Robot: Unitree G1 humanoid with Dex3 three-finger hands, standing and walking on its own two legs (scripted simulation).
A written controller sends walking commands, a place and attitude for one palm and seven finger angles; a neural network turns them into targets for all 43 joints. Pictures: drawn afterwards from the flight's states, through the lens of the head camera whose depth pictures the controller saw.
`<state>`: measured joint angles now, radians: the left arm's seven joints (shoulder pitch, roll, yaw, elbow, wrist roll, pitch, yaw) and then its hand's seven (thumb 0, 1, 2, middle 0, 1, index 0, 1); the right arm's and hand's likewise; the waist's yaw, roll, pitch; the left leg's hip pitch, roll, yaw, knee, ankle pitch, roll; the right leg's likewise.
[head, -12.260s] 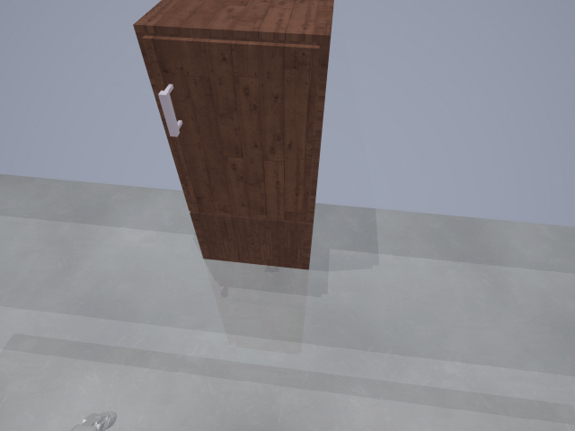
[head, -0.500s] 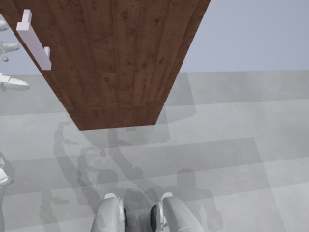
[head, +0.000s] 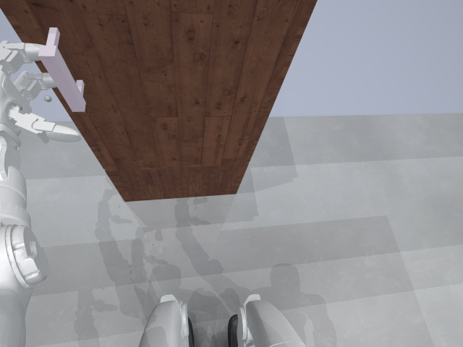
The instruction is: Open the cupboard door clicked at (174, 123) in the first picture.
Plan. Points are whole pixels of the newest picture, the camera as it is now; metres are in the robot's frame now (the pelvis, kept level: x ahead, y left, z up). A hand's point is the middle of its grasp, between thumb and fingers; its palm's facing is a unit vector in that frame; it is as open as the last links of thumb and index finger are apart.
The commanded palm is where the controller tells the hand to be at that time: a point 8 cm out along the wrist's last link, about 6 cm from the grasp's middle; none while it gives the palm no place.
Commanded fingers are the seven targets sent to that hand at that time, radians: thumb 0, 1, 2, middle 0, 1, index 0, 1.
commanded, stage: slide the fingers in behind the handle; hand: left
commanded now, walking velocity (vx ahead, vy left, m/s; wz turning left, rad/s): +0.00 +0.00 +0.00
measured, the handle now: (66, 72) +0.55 +0.24 +0.07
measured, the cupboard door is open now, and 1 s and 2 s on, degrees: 0 0 0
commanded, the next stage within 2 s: close the thumb around the handle in 0.98 s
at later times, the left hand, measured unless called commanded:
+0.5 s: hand (66, 98) +0.50 +0.23 +0.06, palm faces +0.07 -1.00 -0.01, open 13.8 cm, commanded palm +0.49 +0.25 +0.06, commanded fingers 0.00 -0.50 0.30 -0.30 -1.20 -0.30 -1.20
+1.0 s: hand (83, 96) +0.50 +0.21 +0.06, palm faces +0.06 -1.00 -0.02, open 13.8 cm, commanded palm +0.48 +0.25 +0.06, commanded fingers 0.00 -0.50 0.30 -0.30 -1.20 -0.30 -1.20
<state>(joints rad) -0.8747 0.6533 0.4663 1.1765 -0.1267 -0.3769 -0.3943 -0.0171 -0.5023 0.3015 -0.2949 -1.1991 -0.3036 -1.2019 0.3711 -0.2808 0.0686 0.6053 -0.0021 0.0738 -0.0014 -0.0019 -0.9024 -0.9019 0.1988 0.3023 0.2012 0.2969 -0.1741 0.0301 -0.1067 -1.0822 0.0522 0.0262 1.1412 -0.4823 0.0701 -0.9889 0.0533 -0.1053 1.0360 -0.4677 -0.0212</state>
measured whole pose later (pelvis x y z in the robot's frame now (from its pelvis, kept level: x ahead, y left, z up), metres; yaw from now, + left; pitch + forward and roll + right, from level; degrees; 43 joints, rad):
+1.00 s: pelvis +0.00 -0.01 +0.00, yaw +0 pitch +23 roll -4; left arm -0.88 0.55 0.42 1.18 -0.10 -0.41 -0.27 -0.02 -0.50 0.30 -0.30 -1.20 -0.33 -1.23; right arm 0.38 -0.27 0.06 0.62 -0.01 0.07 0.01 0.00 -0.90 -0.90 0.20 0.30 0.20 0.30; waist -0.17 0.04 -0.11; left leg -1.07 0.05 0.03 1.14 -0.48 0.05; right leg -0.99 0.05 -0.10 1.06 -0.48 -0.04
